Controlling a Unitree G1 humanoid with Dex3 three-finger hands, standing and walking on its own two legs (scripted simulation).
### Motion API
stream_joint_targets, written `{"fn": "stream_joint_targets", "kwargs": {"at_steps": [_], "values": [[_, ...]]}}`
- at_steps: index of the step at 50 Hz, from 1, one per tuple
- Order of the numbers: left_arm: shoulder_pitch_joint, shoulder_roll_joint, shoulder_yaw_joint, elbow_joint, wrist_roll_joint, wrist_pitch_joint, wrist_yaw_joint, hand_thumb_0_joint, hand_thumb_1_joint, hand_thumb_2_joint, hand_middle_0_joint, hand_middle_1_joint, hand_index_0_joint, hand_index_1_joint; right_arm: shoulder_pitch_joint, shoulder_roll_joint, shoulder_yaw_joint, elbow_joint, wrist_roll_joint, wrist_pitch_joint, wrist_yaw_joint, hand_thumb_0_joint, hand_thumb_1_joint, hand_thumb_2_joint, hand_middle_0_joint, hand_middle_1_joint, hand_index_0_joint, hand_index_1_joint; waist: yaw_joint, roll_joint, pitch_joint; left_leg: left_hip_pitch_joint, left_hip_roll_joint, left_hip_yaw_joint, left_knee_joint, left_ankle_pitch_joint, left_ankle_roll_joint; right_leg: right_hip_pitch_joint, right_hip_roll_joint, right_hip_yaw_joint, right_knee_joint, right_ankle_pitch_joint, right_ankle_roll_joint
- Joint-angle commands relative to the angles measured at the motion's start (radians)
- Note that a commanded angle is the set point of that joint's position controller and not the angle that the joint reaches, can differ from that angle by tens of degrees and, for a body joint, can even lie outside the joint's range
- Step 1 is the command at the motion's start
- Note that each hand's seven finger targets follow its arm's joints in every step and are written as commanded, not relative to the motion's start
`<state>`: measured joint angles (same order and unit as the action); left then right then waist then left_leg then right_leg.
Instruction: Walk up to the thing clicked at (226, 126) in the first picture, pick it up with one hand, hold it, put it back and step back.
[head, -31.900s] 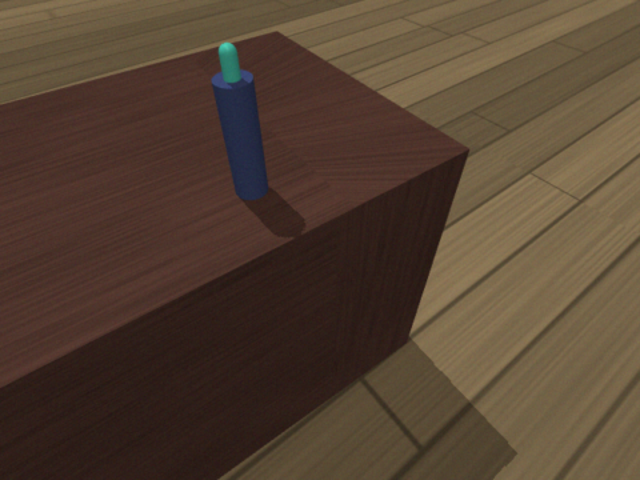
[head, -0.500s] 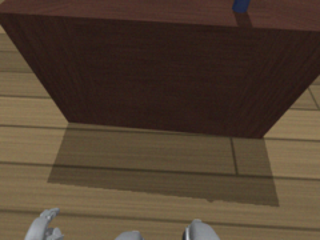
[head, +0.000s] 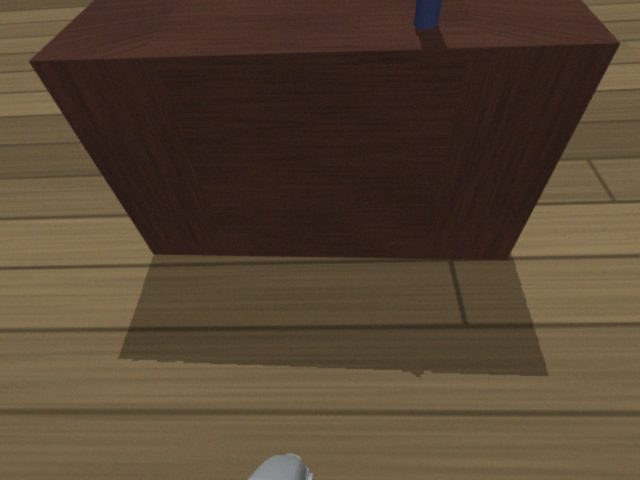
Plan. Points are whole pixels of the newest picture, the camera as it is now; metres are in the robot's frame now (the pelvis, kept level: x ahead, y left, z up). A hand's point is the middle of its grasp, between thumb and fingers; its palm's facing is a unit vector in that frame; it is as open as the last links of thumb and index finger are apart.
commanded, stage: step back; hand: right
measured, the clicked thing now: out of the picture +1.10 -0.18 +0.16
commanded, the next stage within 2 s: stand in 1.00 s
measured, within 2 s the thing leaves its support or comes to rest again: neither
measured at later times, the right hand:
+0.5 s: hand out of the picture +0.07 -0.25 -0.15, palm faces -0.08 +0.93 -0.35, open 7.4 cm
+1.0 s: hand (502, 479) +0.17 -0.20 -0.14, palm faces -0.07 +0.94 -0.33, open 7.4 cm
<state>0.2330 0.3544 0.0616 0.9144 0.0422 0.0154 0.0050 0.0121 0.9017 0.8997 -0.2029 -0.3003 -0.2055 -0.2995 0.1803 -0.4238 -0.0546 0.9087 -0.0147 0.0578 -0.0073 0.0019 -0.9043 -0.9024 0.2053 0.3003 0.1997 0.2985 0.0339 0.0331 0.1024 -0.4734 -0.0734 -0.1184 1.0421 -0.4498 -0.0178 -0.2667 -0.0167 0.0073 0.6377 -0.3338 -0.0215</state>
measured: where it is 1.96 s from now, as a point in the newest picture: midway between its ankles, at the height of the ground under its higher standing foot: outside the picture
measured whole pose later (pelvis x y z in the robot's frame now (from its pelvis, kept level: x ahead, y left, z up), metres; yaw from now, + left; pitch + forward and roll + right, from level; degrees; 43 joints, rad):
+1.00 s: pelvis +0.03 +0.03 +0.01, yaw +2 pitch -2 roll +0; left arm 0.10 0.37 0.02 1.08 0.00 -0.02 0.00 0.01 0.91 0.90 -0.20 -0.30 -0.20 -0.30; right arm 0.02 -0.33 -0.02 1.08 -0.01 -0.01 0.01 0.00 -0.90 -0.90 0.21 0.30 0.20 0.30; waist 0.02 0.00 0.07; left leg -0.23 0.04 0.03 0.49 -0.23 -0.01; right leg -0.14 -0.02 0.00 0.46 -0.29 0.02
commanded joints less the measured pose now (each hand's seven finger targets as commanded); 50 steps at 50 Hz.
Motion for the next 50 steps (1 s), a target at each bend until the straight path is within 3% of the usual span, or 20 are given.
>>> {"fn": "stream_joint_targets", "kwargs": {"at_steps": [1,4,6,7,8,9,12,16,19,20,21,22,23,28,31,33,34,35,40,50], "values": [[-0.016,0.313,0.088,-0.083,0.009,-0.040,0.017,0.000,0.900,0.900,-0.200,-0.300,-0.200,-0.300,-0.085,-0.162,-0.043,-0.079,-0.024,-0.040,0.002,0.000,-0.900,-0.900,0.200,0.300,0.200,0.300,0.055,-0.196,-0.042,-0.057,0.061,0.032,-0.206,-0.066,-0.010,0.114,-0.248,0.296,-0.275,-0.197,-0.178],[-0.067,0.320,0.082,-0.083,0.005,-0.035,0.007,0.000,0.900,0.900,-0.200,-0.300,-0.200,-0.300,-0.028,-0.159,-0.049,-0.036,-0.021,-0.056,0.013,0.000,-0.900,-0.900,0.200,0.300,0.200,0.300,0.022,-0.224,-0.041,0.136,0.065,0.110,-0.396,-0.074,0.008,-0.025,-0.262,0.291,-0.311,-0.316,-0.168],[-0.095,0.283,0.059,-0.090,0.001,-0.025,0.000,0.000,0.900,0.900,-0.200,-0.300,-0.200,-0.300,0.067,-0.151,-0.059,0.018,-0.017,-0.069,0.015,0.000,-0.900,-0.900,0.200,0.300,0.200,0.300,-0.037,-0.167,-0.066,0.369,0.042,0.131,-0.633,0.074,0.042,-0.132,-0.194,0.183,-0.216,-0.261,-0.116],[-0.065,0.228,0.038,-0.083,-0.001,-0.023,-0.001,0.000,0.900,0.900,-0.200,-0.300,-0.200,-0.300,0.102,-0.172,-0.071,0.033,-0.026,-0.080,0.010,0.000,-0.900,-0.900,0.200,0.300,0.200,0.300,-0.053,-0.039,-0.095,0.474,0.100,0.004,-0.700,0.023,0.061,-0.212,-0.133,0.110,-0.062,-0.208,-0.080],[-0.108,0.170,0.021,-0.090,-0.023,-0.027,-0.005,0.000,0.900,0.900,-0.200,-0.300,-0.200,-0.300,0.085,-0.248,-0.077,0.024,-0.034,-0.087,0.006,0.000,-0.900,-0.900,0.200,0.300,0.200,0.300,-0.070,0.190,-0.090,0.410,0.329,-0.408,-0.827,-0.289,0.158,-0.339,0.005,-0.012,0.137,-0.218,0.000],[-0.148,0.263,0.053,-0.074,-0.017,-0.027,0.000,0.000,0.900,0.900,-0.200,-0.300,-0.200,-0.300,0.051,-0.298,-0.083,0.006,-0.025,-0.089,0.009,0.000,-0.900,-0.900,0.200,0.300,0.200,0.300,-0.078,0.090,-0.021,0.210,0.421,-0.483,-0.861,-0.424,0.263,-0.260,-0.017,0.041,0.246,-0.247,0.002],[-0.080,0.234,0.042,-0.037,-0.025,-0.036,-0.016,0.000,0.900,0.900,-0.200,-0.300,-0.200,-0.300,-0.046,-0.207,-0.052,-0.010,-0.030,-0.106,0.003,0.000,-0.900,-0.900,0.200,0.300,0.200,0.300,-0.017,0.061,0.000,0.233,0.303,-0.243,-0.801,-0.179,0.192,-0.214,-0.039,0.054,0.203,-0.120,-0.006],[-0.077,0.220,0.047,-0.004,-0.018,-0.048,-0.020,0.000,0.900,0.900,-0.200,-0.300,-0.200,-0.300,-0.022,-0.204,-0.061,-0.001,-0.034,-0.093,0.012,0.000,-0.900,-0.900,0.200,0.300,0.200,0.300,-0.046,0.137,-0.033,0.197,0.274,-0.148,-0.754,-0.061,0.177,-0.052,0.002,-0.021,0.014,-0.115,0.009],[0.009,0.206,0.050,0.042,-0.007,-0.067,-0.002,0.000,0.900,0.900,-0.200,-0.300,-0.200,-0.300,-0.058,-0.143,-0.039,-0.012,-0.011,-0.074,0.014,0.000,-0.900,-0.900,0.200,0.300,0.200,0.300,0.027,0.058,-0.075,0.073,0.211,-0.024,-0.547,0.063,0.106,0.233,0.025,-0.021,-0.252,0.047,-0.012],[0.031,0.279,0.069,0.046,0.004,-0.075,0.007,0.000,0.900,0.900,-0.200,-0.300,-0.200,-0.300,-0.065,-0.089,-0.023,-0.032,-0.002,-0.074,0.014,0.000,-0.900,-0.900,0.200,0.300,0.200,0.300,0.039,-0.124,-0.078,-0.085,0.101,0.041,-0.362,0.006,0.055,0.283,-0.127,0.269,-0.317,-0.101,-0.068],[0.032,0.360,0.083,0.043,0.003,-0.077,0.006,0.000,0.900,0.900,-0.200,-0.300,-0.200,-0.300,-0.068,-0.104,-0.027,-0.033,-0.005,-0.073,0.005,0.000,-0.900,-0.900,0.200,0.300,0.200,0.300,0.051,-0.217,-0.050,-0.110,0.031,0.060,-0.199,-0.124,0.036,0.195,-0.322,0.514,-0.419,-0.305,-0.171],[-0.014,0.362,0.085,0.014,0.003,-0.081,0.004,0.000,0.900,0.900,-0.200,-0.300,-0.200,-0.300,-0.045,-0.150,-0.040,-0.014,-0.012,-0.076,-0.001,0.000,-0.900,-0.900,0.200,0.300,0.200,0.300,0.032,-0.146,-0.009,-0.087,0.073,-0.010,-0.131,-0.135,0.029,0.125,-0.393,0.560,-0.401,-0.236,-0.238],[-0.032,0.326,0.079,0.005,-0.007,-0.085,0.006,0.000,0.900,0.900,-0.200,-0.300,-0.200,-0.300,-0.018,-0.158,-0.044,-0.004,-0.009,-0.080,0.001,0.000,-0.900,-0.900,0.200,0.300,0.200,0.300,0.013,-0.098,0.000,-0.105,0.093,-0.020,-0.111,-0.096,0.034,0.149,-0.365,0.484,-0.371,-0.109,-0.238],[-0.096,0.274,0.051,-0.005,-0.013,-0.086,0.005,0.000,0.900,0.900,-0.200,-0.300,-0.200,-0.300,0.021,-0.106,-0.031,0.034,-0.008,-0.094,0.010,0.000,-0.900,-0.900,0.200,0.300,0.200,0.300,-0.015,-0.185,-0.095,0.127,0.105,0.110,-0.362,0.030,0.016,0.089,-0.238,0.158,-0.240,0.391,-0.152],[-0.117,0.253,0.028,-0.010,-0.029,-0.063,0.004,0.000,0.900,0.900,-0.200,-0.300,-0.200,-0.300,0.026,-0.099,-0.039,0.062,-0.013,-0.094,0.003,0.000,-0.900,-0.900,0.200,0.300,0.200,0.300,-0.044,-0.143,-0.115,0.325,0.075,0.153,-0.598,0.310,0.029,-0.002,-0.160,0.063,-0.096,0.455,-0.076],[-0.101,0.184,0.004,-0.018,-0.042,-0.051,0.002,0.000,0.900,0.900,-0.200,-0.300,-0.200,-0.300,0.000,-0.171,-0.048,0.052,-0.023,-0.101,-0.008,0.000,-0.900,-0.900,0.200,0.300,0.200,0.300,-0.029,0.022,-0.174,0.376,0.276,-0.099,-0.654,0.408,0.096,-0.074,-0.063,0.029,-0.015,0.211,-0.004],[-0.081,0.203,0.010,0.006,-0.050,-0.038,0.006,0.000,0.900,0.900,-0.200,-0.300,-0.200,-0.300,-0.073,-0.219,-0.048,0.035,-0.011,-0.099,-0.006,0.000,-0.900,-0.900,0.200,0.300,0.200,0.300,-0.007,0.059,-0.180,0.246,0.368,-0.170,-0.678,0.294,0.192,0.016,-0.008,-0.017,0.014,-0.058,0.008],[-0.087,0.216,0.012,0.029,-0.040,-0.034,0.007,0.000,0.900,0.900,-0.200,-0.300,-0.200,-0.300,-0.097,-0.221,-0.048,0.039,-0.011,-0.095,-0.002,0.000,-0.900,-0.900,0.200,0.300,0.200,0.300,-0.008,0.056,-0.148,0.187,0.363,-0.162,-0.681,0.249,0.203,0.077,-0.014,-0.007,-0.010,-0.115,0.002],[-0.106,0.236,0.013,0.076,-0.036,-0.051,0.003,0.000,0.900,0.900,-0.200,-0.300,-0.200,-0.300,-0.149,-0.142,-0.013,0.071,-0.005,-0.091,-0.003,0.000,-0.900,-0.900,0.200,0.300,0.200,0.300,-0.010,0.060,-0.126,0.216,0.218,0.013,-0.627,0.368,0.064,0.124,-0.075,0.066,-0.166,0.236,-0.016],[-0.152,0.196,-0.012,0.130,-0.042,-0.054,0.007,0.000,0.900,0.900,-0.200,-0.300,-0.200,-0.300,-0.162,-0.129,-0.003,0.125,0.008,-0.093,0.001,0.000,-0.900,-0.900,0.200,0.300,0.200,0.300,-0.035,-0.019,-0.189,0.392,0.222,0.039,-0.651,0.590,0.058,0.154,-0.099,0.066,-0.250,0.392,0.005]]}}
